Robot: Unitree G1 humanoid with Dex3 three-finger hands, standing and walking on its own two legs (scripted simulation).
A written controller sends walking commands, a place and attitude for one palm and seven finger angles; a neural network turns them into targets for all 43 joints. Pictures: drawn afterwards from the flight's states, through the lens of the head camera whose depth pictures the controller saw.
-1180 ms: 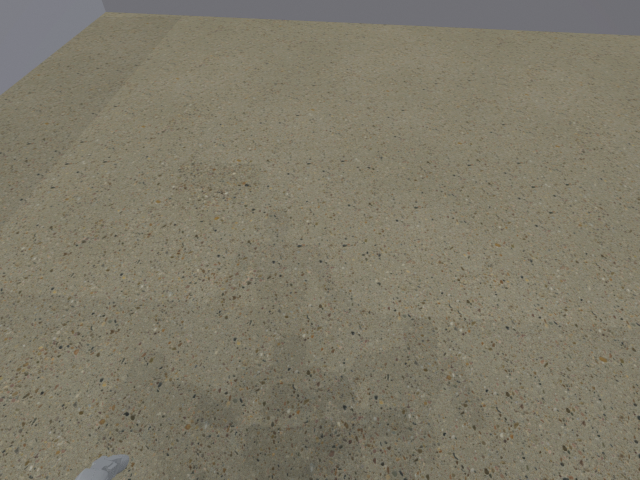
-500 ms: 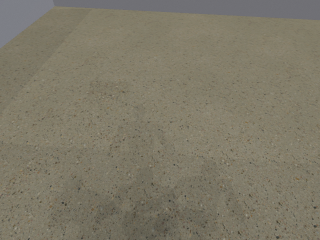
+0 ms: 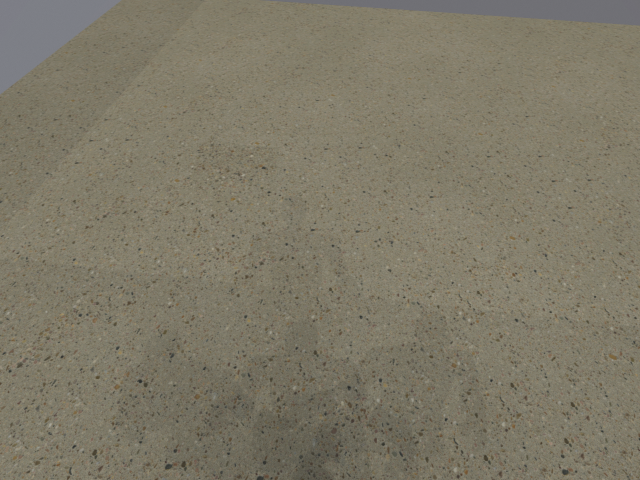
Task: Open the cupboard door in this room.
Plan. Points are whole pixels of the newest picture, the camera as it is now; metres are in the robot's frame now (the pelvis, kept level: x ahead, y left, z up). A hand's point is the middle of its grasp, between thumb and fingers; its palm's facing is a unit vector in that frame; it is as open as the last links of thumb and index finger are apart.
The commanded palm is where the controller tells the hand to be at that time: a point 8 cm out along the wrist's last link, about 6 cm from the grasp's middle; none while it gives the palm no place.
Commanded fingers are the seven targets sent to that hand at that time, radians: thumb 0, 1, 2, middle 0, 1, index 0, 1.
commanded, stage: turn or walk to find it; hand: left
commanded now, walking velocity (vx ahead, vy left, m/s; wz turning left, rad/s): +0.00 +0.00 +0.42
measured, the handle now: out of the picture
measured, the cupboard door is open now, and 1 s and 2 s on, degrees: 0 0 0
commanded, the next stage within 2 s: stand and wait in 1.94 s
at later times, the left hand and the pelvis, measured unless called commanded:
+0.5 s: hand out of the picture +0.04 +0.21 -0.15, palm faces +0.21 -0.93 -0.29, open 7.3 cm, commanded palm none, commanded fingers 0.00 0.90 0.90 -0.20 -0.30 -0.20 -0.30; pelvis -0.03 -0.02 +0.00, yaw +12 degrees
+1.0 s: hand out of the picture -0.16 +0.18 -0.19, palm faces +0.49 -0.84 -0.23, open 7.4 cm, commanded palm none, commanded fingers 0.00 0.90 0.90 -0.20 -0.30 -0.20 -0.30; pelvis -0.07 +0.00 -0.01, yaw +27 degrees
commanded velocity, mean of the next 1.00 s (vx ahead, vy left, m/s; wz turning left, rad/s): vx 0.00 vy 0.00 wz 0.42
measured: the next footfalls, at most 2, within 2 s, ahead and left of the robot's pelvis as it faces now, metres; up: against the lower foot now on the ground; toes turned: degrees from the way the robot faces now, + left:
right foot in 0.50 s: +0.01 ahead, -0.13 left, +0.00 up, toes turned +13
left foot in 0.96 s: -0.09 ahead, +0.10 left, +0.00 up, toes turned +30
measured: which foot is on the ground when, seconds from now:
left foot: down 0.00-0.50, up 0.52-0.94, down 0.96-1.00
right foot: down 0.00-0.12, up 0.14-0.48, down 0.50-0.96, up 0.98-1.00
